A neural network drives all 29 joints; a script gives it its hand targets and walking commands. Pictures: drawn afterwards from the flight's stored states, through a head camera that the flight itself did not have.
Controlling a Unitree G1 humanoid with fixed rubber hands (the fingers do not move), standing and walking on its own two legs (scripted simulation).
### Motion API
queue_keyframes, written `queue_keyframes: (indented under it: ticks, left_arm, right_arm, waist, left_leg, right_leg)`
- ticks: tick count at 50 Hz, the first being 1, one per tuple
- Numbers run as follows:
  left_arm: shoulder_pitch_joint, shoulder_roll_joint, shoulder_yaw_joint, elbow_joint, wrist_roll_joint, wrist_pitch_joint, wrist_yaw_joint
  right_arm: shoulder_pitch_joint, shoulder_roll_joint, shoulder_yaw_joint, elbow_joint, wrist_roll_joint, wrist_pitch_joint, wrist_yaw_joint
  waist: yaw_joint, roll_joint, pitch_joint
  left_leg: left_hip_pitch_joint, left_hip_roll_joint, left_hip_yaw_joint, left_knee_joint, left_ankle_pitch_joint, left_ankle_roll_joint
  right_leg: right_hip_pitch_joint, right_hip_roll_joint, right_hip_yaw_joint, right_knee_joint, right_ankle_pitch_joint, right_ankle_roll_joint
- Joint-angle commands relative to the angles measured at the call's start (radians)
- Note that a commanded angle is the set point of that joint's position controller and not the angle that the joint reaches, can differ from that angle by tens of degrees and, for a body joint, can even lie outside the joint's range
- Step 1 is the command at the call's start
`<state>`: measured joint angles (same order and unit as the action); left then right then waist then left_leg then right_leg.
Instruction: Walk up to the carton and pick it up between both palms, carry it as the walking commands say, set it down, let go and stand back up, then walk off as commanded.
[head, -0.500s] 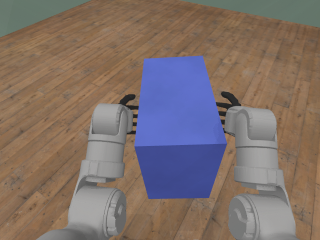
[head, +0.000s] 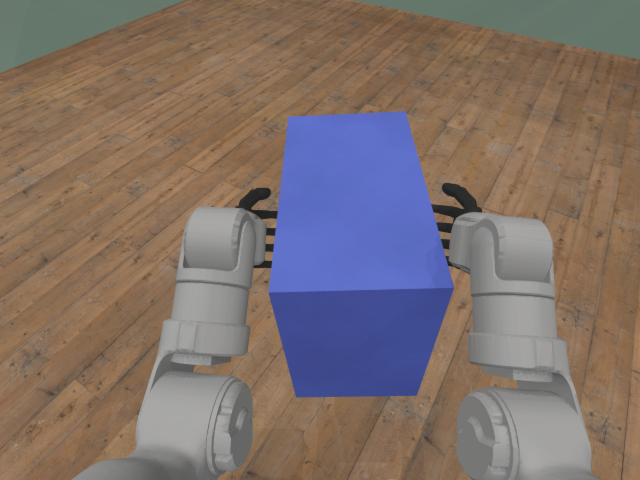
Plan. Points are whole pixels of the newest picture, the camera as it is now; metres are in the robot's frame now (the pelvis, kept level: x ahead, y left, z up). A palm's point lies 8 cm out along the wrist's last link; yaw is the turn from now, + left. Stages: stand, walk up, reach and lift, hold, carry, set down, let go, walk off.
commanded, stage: carry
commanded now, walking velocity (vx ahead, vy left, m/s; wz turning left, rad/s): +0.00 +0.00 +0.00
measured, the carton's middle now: (351, 253) +0.41 -0.01 +0.06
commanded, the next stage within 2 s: none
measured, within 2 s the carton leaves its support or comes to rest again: neither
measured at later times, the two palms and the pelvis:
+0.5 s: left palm (243, 237) +0.37 +0.12 +0.13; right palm (464, 237) +0.36 -0.13 +0.14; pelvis +0.00 +0.00 +0.00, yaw +0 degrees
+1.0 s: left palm (193, 283) +0.33 +0.18 +0.09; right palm (406, 299) +0.32 -0.07 +0.08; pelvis +0.00 +0.05 +0.00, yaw +1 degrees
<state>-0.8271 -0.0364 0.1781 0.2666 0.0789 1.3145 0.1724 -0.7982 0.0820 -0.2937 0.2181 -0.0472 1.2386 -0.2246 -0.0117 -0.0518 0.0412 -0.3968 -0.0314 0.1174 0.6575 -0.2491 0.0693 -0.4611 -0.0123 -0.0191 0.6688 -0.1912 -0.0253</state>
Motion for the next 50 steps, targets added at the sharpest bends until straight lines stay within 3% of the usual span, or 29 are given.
queue_keyframes:
  ticks: [1, 2, 5, 6, 7, 9, 11, 12, 14, 16, 21, 22, 24, 26, 27, 28, 29, 31, 32, 33, 36, 38, 39, 42, 44, 45, 47, 48, 50]
  left_arm:
    - [-0.866, -1.092, -0.500, -0.241, -0.451, -0.116, -0.182]
    - [-0.978, -1.095, -0.539, -0.334, -0.490, -0.127, -0.181]
    - [-0.921, -1.087, -0.524, -0.287, -0.463, -0.117, -0.180]
    - [-0.893, -1.093, -0.508, -0.293, -0.453, -0.117, -0.182]
    - [-0.992, -1.095, -0.544, -0.316, -0.486, -0.126, -0.179]
    - [-0.878, -1.083, -0.496, -0.260, -0.442, -0.114, -0.176]
    - [-0.913, -1.102, -0.541, -0.343, -0.460, -0.124, -0.175]
    - [-0.897, -1.092, -0.514, -0.299, -0.457, -0.119, -0.182]
    - [-0.979, -1.096, -0.538, -0.315, -0.474, -0.118, -0.173]
    - [-1.032, -1.099, -0.547, -0.309, -0.494, -0.120, -0.182]
    - [-0.914, -1.088, -0.536, -0.289, -0.467, -0.121, -0.181]
    - [-0.916, -1.094, -0.500, -0.293, -0.457, -0.113, -0.180]
    - [-1.079, -1.085, -0.537, -0.330, -0.493, -0.127, -0.175]
    - [-0.954, -1.068, -0.505, -0.302, -0.459, -0.116, -0.177]
    - [-1.055, -1.054, -0.525, -0.300, -0.476, -0.118, -0.170]
    - [-0.961, -1.094, -0.502, -0.228, -0.457, -0.104, -0.177]
    - [-0.850, -1.105, -0.509, -0.257, -0.445, -0.099, -0.184]
    - [-0.849, -1.088, -0.504, -0.283, -0.438, -0.113, -0.177]
    - [-0.786, -1.101, -0.510, -0.335, -0.437, -0.104, -0.182]
    - [-0.812, -1.100, -0.523, -0.354, -0.436, -0.106, -0.181]
    - [-0.676, -1.125, -0.503, -0.302, -0.416, -0.087, -0.194]
    - [-0.685, -1.143, -0.522, -0.314, -0.432, -0.086, -0.201]
    - [-0.634, -1.160, -0.515, -0.338, -0.416, -0.083, -0.201]
    - [-0.441, -1.222, -0.530, -0.330, -0.408, -0.069, -0.221]
    - [-0.388, -1.223, -0.575, -0.392, -0.414, -0.089, -0.220]
    - [-0.479, -1.219, -0.604, -0.462, -0.450, -0.106, -0.222]
    - [-0.357, -1.216, -0.630, -0.492, -0.431, -0.108, -0.208]
    - [-0.403, -1.246, -0.662, -0.553, -0.455, -0.115, -0.211]
    - [-0.275, -1.226, -0.660, -0.537, -0.444, -0.112, -0.216]
  right_arm:
    - [-0.979, 1.022, 0.631, -0.162, 0.474, -0.020, 0.251]
    - [-0.962, 1.035, 0.628, -0.139, 0.481, -0.022, 0.256]
    - [-0.947, 1.010, 0.619, -0.140, 0.473, -0.017, 0.252]
    - [-0.942, 1.030, 0.604, -0.148, 0.468, -0.014, 0.253]
    - [-0.983, 1.036, 0.629, -0.151, 0.490, -0.027, 0.254]
    - [-0.893, 1.046, 0.613, -0.089, 0.474, -0.007, 0.261]
    - [-0.940, 1.039, 0.625, -0.182, 0.482, -0.021, 0.265]
    - [-0.909, 1.052, 0.628, -0.122, 0.472, -0.010, 0.262]
    - [-0.945, 1.059, 0.621, -0.108, 0.483, -0.011, 0.263]
    - [-1.035, 1.029, 0.618, -0.147, 0.491, -0.018, 0.262]
    - [-0.942, 1.005, 0.604, -0.141, 0.470, -0.021, 0.257]
    - [-0.859, 1.055, 0.598, -0.072, 0.459, -0.003, 0.256]
    - [-1.064, 1.030, 0.636, -0.141, 0.508, -0.024, 0.253]
    - [-0.927, 1.032, 0.631, -0.096, 0.487, -0.007, 0.261]
    - [-1.017, 1.020, 0.625, -0.065, 0.502, -0.007, 0.261]
    - [-1.003, 1.018, 0.605, -0.072, 0.483, -0.003, 0.258]
    - [-0.866, 1.042, 0.592, -0.080, 0.465, -0.003, 0.262]
    - [-0.937, 1.037, 0.635, -0.145, 0.496, -0.012, 0.260]
    - [-0.732, 1.062, 0.608, -0.093, 0.453, 0.003, 0.267]
    - [-0.782, 1.042, 0.612, -0.139, 0.452, -0.007, 0.265]
    - [-0.735, 1.066, 0.642, -0.166, 0.453, 0.007, 0.270]
    - [-0.727, 1.065, 0.652, -0.197, 0.453, 0.000, 0.277]
    - [-0.668, 1.115, 0.658, -0.220, 0.444, 0.012, 0.277]
    - [-0.492, 1.107, 0.655, -0.299, 0.397, 0.022, 0.287]
    - [-0.512, 1.103, 0.708, -0.411, 0.406, 0.011, 0.300]
    - [-0.652, 1.086, 0.753, -0.522, 0.441, -0.010, 0.291]
    - [-0.471, 1.076, 0.745, -0.497, 0.421, 0.008, 0.300]
    - [-0.531, 1.061, 0.762, -0.596, 0.420, -0.003, 0.301]
    - [-0.418, 1.065, 0.784, -0.587, 0.419, 0.003, 0.299]
  waist:
    - [0.034, -0.019, -0.732]
    - [0.028, 0.023, -0.716]
    - [0.024, 0.045, -0.711]
    - [0.020, -0.020, -0.726]
    - [0.029, 0.059, -0.711]
    - [0.030, 0.070, -0.706]
    - [0.032, 0.103, -0.706]
    - [0.031, -0.013, -0.709]
    - [0.029, 0.065, -0.711]
    - [0.026, 0.018, -0.685]
    - [0.025, 0.053, -0.708]
    - [0.022, -0.006, -0.698]
    - [0.029, 0.065, -0.689]
    - [0.033, -0.020, -0.705]
    - [0.035, 0.052, -0.669]
    - [0.037, -0.015, -0.666]
    - [0.040, 0.019, -0.675]
    - [0.043, -0.053, -0.673]
    - [0.037, -0.062, -0.666]
    - [0.035, -0.043, -0.675]
    - [0.038, -0.066, -0.645]
    - [0.034, 0.011, -0.639]
    - [0.027, 0.014, -0.604]
    - [0.022, 0.213, -0.638]
    - [0.021, 0.197, -0.626]
    - [0.020, 0.125, -0.648]
    - [0.013, 0.166, -0.658]
    - [0.012, 0.177, -0.700]
    - [0.016, 0.150, -0.706]
  left_leg:
    - [0.236, 0.134, -0.141, -0.060, 0.054, 0.014]
    - [0.250, 0.131, -0.128, -0.060, 0.025, 0.013]
    - [0.178, 0.082, -0.105, -0.035, -0.083, -0.004]
    - [0.182, 0.088, -0.115, -0.040, -0.049, -0.006]
    - [0.209, 0.094, -0.123, -0.073, -0.046, 0.002]
    - [0.294, 0.158, -0.183, -0.118, 0.031, 0.024]
    - [0.267, 0.164, -0.171, -0.104, 0.061, 0.024]
    - [0.247, 0.173, -0.197, -0.098, 0.046, 0.028]
    - [0.210, 0.145, -0.145, -0.070, 0.034, 0.009]
    - [0.189, 0.117, -0.133, -0.062, -0.028, 0.003]
    - [0.218, 0.119, -0.145, -0.088, -0.012, 0.005]
    - [0.211, 0.133, -0.157, -0.066, 0.055, 0.012]
    - [0.204, 0.127, -0.134, -0.079, 0.029, 0.006]
    - [0.138, 0.085, -0.131, -0.025, -0.036, -0.017]
    - [0.125, 0.074, -0.120, -0.033, -0.067, -0.030]
    - [0.103, 0.065, -0.100, -0.012, -0.063, -0.039]
    - [0.072, 0.054, -0.102, -0.009, -0.082, -0.040]
    - [0.073, 0.041, -0.084, 0.053, -0.130, -0.049]
    - [0.062, 0.042, -0.104, -0.024, -0.146, -0.040]
    - [0.068, 0.039, -0.107, -0.022, -0.147, -0.037]
    - [0.166, 0.058, -0.130, -0.040, -0.117, -0.016]
    - [0.241, 0.070, -0.134, -0.091, -0.111, 0.003]
    - [0.263, 0.126, -0.203, -0.160, -0.076, 0.013]
    - [0.357, 0.298, -0.330, -0.219, 0.083, 0.092]
    - [0.389, 0.324, -0.323, -0.200, 0.246, 0.115]
    - [0.401, 0.301, -0.295, -0.176, 0.284, 0.116]
    - [0.469, 0.297, -0.285, -0.130, 0.568, 0.087]
    - [0.488, 0.281, -0.247, -0.083, 0.708, 0.111]
    - [0.500, 0.297, -0.257, -0.085, 0.737, 0.109]
  right_leg:
    - [0.238, -0.087, 0.135, -0.122, 0.228, -0.026]
    - [0.225, -0.097, 0.148, -0.131, 0.213, -0.038]
    - [0.257, -0.137, 0.216, -0.152, 0.173, -0.065]
    - [0.275, -0.134, 0.186, -0.133, 0.221, -0.069]
    - [0.247, -0.123, 0.185, -0.135, 0.203, -0.060]
    - [0.184, -0.092, 0.133, -0.098, 0.162, -0.034]
    - [0.186, -0.074, 0.129, -0.112, 0.101, -0.033]
    - [0.225, -0.079, 0.126, -0.116, 0.117, -0.031]
    - [0.260, -0.087, 0.142, -0.113, 0.166, -0.040]
    - [0.233, -0.107, 0.167, -0.136, 0.175, -0.052]
    - [0.237, -0.109, 0.151, -0.110, 0.179, -0.052]
    - [0.262, -0.105, 0.147, -0.115, 0.233, -0.046]
    - [0.258, -0.126, 0.150, -0.130, 0.190, -0.041]
    - [0.309, -0.187, 0.239, -0.156, 0.172, -0.061]
    - [0.273, -0.207, 0.258, -0.170, 0.107, -0.073]
    - [0.283, -0.216, 0.256, -0.183, 0.152, -0.062]
    - [0.316, -0.246, 0.285, -0.184, 0.131, -0.075]
    - [0.278, -0.273, 0.289, -0.197, 0.126, -0.072]
    - [0.300, -0.274, 0.290, -0.178, 0.175, -0.084]
    - [0.284, -0.300, 0.314, -0.160, 0.183, -0.092]
    - [0.162, -0.243, 0.239, -0.153, 0.099, -0.041]
    - [0.087, -0.202, 0.189, -0.117, 0.076, -0.019]
    - [0.035, -0.182, 0.167, -0.092, 0.014, -0.001]
    - [-0.111, -0.049, 0.000, 0.214, -0.246, 0.046]
    - [-0.167, -0.055, -0.005, 0.324, -0.350, 0.062]
    - [-0.150, -0.061, -0.003, 0.321, -0.334, 0.067]
    - [-0.166, -0.043, -0.034, 0.302, -0.333, 0.086]
    - [-0.159, -0.039, -0.062, 0.291, -0.320, 0.096]
    - [-0.115, -0.040, -0.042, 0.216, -0.328, 0.085]
